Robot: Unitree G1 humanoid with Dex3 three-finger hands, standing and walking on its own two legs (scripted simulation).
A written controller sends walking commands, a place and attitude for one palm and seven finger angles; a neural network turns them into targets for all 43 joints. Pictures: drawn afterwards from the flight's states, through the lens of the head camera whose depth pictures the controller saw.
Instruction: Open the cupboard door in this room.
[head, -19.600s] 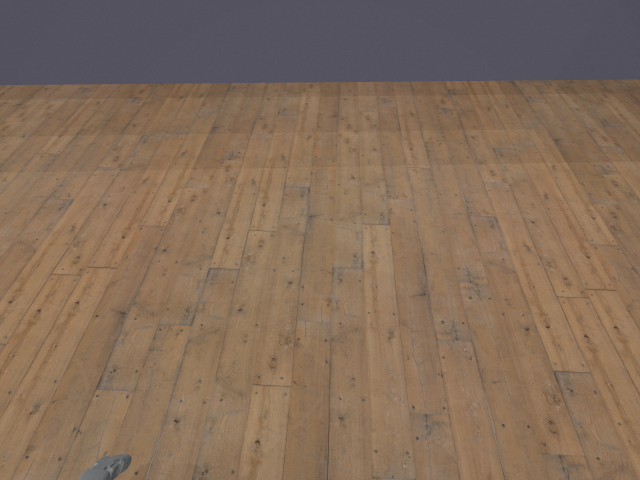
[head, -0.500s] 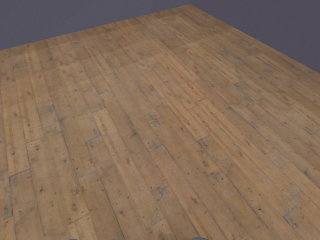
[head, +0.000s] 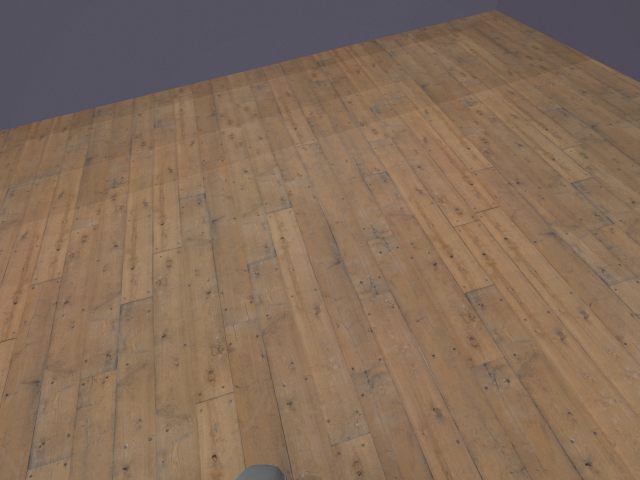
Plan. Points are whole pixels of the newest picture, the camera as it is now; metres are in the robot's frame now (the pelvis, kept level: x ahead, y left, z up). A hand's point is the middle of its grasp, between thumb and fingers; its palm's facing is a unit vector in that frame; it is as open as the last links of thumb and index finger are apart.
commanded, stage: turn or walk to find it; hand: left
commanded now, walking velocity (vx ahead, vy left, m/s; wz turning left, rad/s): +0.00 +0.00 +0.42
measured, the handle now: out of the picture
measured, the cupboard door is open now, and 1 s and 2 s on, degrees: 0 0 0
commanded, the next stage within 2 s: stand and wait in 1.22 s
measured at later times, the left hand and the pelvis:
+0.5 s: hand out of the picture -0.01 +0.28 -0.17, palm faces +0.25 -0.94 -0.23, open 7.4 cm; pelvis -0.02 +0.06 +0.00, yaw +11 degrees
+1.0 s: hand out of the picture -0.03 +0.20 -0.15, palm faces +0.42 -0.87 -0.26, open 7.4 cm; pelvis -0.03 +0.00 +0.00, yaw +25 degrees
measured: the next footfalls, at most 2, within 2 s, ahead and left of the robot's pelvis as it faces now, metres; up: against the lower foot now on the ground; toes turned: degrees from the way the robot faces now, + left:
left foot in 0.22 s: -0.01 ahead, +0.16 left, +0.00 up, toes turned +10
right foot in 0.72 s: +0.04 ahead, -0.07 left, +0.00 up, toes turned +14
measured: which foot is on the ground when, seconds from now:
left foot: up 0.00-0.20, down 0.22-0.74, up 0.76-1.00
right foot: down 0.00-0.22, up 0.24-0.70, down 0.72-1.00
